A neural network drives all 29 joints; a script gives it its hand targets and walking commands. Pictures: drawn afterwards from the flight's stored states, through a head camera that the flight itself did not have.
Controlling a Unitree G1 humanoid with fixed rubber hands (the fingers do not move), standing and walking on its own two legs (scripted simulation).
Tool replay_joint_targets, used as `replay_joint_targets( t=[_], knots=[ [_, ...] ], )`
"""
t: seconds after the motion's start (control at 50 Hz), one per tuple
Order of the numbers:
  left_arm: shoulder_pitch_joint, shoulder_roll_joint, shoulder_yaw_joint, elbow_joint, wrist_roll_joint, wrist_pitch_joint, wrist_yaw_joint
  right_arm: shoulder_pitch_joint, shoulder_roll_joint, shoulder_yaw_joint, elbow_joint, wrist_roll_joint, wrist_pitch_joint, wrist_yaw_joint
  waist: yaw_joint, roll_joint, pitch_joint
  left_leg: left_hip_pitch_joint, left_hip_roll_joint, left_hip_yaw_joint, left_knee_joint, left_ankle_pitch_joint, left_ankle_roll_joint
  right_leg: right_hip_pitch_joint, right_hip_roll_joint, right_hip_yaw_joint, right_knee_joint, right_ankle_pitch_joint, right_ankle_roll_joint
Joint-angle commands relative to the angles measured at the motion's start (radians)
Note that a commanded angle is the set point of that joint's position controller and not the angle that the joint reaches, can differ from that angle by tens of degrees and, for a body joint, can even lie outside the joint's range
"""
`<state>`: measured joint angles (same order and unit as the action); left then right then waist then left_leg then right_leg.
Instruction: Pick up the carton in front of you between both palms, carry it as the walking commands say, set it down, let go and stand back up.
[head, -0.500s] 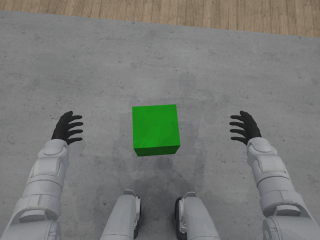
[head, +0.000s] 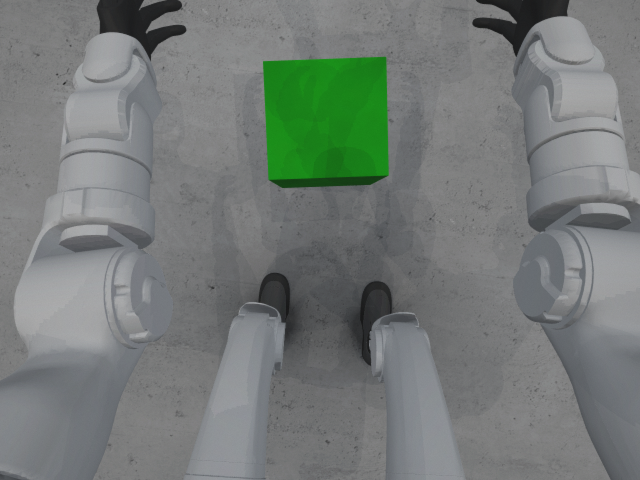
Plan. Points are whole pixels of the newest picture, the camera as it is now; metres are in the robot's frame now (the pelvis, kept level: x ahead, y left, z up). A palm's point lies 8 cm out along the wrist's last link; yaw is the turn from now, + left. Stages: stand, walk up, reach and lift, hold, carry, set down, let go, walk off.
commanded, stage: reach and lift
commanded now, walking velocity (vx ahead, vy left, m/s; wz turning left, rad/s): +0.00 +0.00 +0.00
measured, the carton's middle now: (325, 133) +0.54 +0.03 -0.53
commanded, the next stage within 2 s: none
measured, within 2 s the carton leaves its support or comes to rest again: leaves its support in 1.78 s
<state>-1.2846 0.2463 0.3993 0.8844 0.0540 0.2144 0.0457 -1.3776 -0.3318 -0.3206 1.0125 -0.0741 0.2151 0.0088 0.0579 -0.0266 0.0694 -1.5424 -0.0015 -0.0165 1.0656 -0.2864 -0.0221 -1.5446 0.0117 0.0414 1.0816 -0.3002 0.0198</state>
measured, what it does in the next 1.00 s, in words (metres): lowers itself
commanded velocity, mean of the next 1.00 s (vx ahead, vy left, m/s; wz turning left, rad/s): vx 0.00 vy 0.00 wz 0.00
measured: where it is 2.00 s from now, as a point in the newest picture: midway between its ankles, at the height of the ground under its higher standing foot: (323, 333)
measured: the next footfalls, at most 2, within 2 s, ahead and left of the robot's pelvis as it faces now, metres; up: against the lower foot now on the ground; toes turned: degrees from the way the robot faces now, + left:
none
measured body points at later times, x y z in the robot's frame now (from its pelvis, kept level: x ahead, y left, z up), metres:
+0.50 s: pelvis -0.01 -0.01 -0.17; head +0.36 +0.00 +0.09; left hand +0.53 +0.23 -0.33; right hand +0.56 -0.16 -0.34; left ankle +0.08 +0.13 -0.62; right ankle +0.08 -0.13 -0.62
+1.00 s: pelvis -0.02 +0.00 -0.28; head +0.36 +0.01 -0.06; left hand +0.53 +0.21 -0.47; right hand +0.57 -0.16 -0.47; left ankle +0.08 +0.13 -0.62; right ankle +0.08 -0.13 -0.62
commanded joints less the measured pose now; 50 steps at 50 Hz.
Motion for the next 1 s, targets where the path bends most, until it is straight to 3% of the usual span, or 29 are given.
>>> replay_joint_targets(
  t=[0.0,0.06,0.14,0.28,0.38,0.5,0.58,0.66,0.76,0.86,0.98],
  knots=[
    [-0.169,0.081,0.04,-0.126,0.034,-0.049,-0.01,-0.199,-0.083,-0.039,-0.125,-0.042,-0.048,-0.003,0.026,-0.023,-1.173,0.592,-0.069,0.072,-0.024,0.434,-0.033,0.566,0.076,-0.064,-0.021,0.391,0.013],
    [-0.095,0.04,0.073,-0.122,0.06,-0.086,-0.018,-0.141,-0.035,-0.058,-0.134,-0.067,-0.082,-0.006,0.024,-0.034,-1.13,0.48,-0.068,0.061,0.024,0.52,-0.036,0.524,0.074,-0.044,0.03,0.498,0.014],
    [-0.019,0.024,0.101,-0.1,0.076,-0.132,-0.021,-0.054,0.017,-0.06,-0.132,-0.074,-0.118,-0.024,0.023,-0.048,-1.08,0.267,-0.066,0.061,0.128,0.515,-0.046,0.415,0.065,-0.024,0.14,0.547,0.021],
    [-0.063,0.078,0.035,-0.071,-0.009,-0.164,0.003,-0.076,-0.015,0.028,-0.134,0.012,-0.135,-0.074,0.018,-0.032,-1.144,0.095,-0.063,0.069,0.379,0.438,-0.056,0.154,0.071,-0.036,0.381,0.419,0.035],
    [-0.142,0.146,-0.065,-0.067,-0.121,-0.145,0.028,-0.163,-0.088,0.12,-0.155,0.107,-0.125,-0.1,0.017,-0.043,-1.272,0.089,-0.059,0.074,0.558,0.398,-0.053,0.111,0.068,-0.057,0.561,0.349,0.044],
    [-0.321,0.225,-0.139,-0.052,-0.208,-0.111,0.059,-0.339,-0.163,0.191,-0.16,0.197,-0.092,-0.118,0.034,-0.063,-1.295,0.013,-0.04,0.102,0.69,0.192,-0.043,0.128,0.052,-0.075,0.7,0.17,0.04],
    [-0.418,0.241,-0.16,0.019,-0.226,-0.093,0.067,-0.426,-0.183,0.215,-0.085,0.221,-0.07,-0.116,0.033,-0.064,-1.183,-0.06,-0.024,0.11,0.751,0.037,-0.039,0.073,0.038,-0.08,0.756,0.022,0.034],
    [-0.474,0.244,-0.171,0.112,-0.221,-0.102,0.064,-0.472,-0.192,0.217,0.017,0.219,-0.077,-0.104,0.021,-0.04,-1.038,-0.113,-0.014,0.098,0.811,-0.027,-0.038,-0.034,0.028,-0.078,0.813,-0.048,0.03],
    [-0.53,0.257,-0.182,0.182,-0.211,-0.133,0.062,-0.515,-0.213,0.222,0.097,0.226,-0.109,-0.093,0.015,-0.014,-0.931,-0.108,-0.008,0.078,0.886,0.006,-0.037,-0.136,0.02,-0.074,0.883,-0.046,0.029],
    [-0.582,0.273,-0.196,0.162,-0.227,-0.164,0.063,-0.574,-0.231,0.247,0.059,0.249,-0.144,-0.093,0.012,-0.024,-0.913,-0.089,-0.013,0.06,0.948,0.098,-0.03,-0.157,0.021,-0.069,0.947,0.036,0.027],
    [-0.497,0.241,-0.209,0.166,-0.245,-0.181,0.075,-0.518,-0.199,0.312,0.045,0.302,-0.16,-0.094,0.049,-0.038,-0.992,-0.009,-0.027,0.07,0.994,0.241,-0.026,-0.097,0.034,-0.07,1.0,0.155,0.033]
  ],
)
